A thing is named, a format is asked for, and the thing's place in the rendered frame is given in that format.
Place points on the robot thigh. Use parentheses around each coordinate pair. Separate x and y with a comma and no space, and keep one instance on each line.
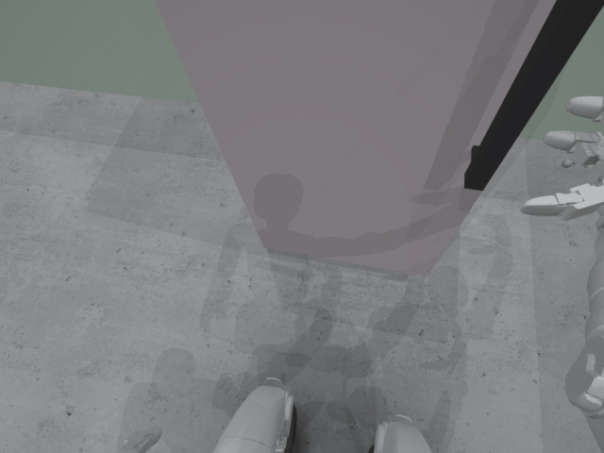
(397,437)
(264,416)

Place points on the fridge door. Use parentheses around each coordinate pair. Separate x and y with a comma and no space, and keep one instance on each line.
(348,125)

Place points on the robot right thigh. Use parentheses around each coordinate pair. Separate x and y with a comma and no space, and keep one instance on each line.
(397,437)

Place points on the handle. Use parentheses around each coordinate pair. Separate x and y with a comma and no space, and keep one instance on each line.
(565,26)

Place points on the right robot upper arm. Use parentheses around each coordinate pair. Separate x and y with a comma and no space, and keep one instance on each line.
(584,386)

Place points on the right robot hand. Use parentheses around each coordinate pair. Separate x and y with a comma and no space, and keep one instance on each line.
(583,199)

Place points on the right robot forearm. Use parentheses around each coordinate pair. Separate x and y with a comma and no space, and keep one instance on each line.
(595,288)

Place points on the left robot hand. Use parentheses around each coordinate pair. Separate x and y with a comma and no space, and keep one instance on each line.
(140,442)

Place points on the robot left thigh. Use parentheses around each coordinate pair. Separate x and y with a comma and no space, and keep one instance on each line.
(264,416)

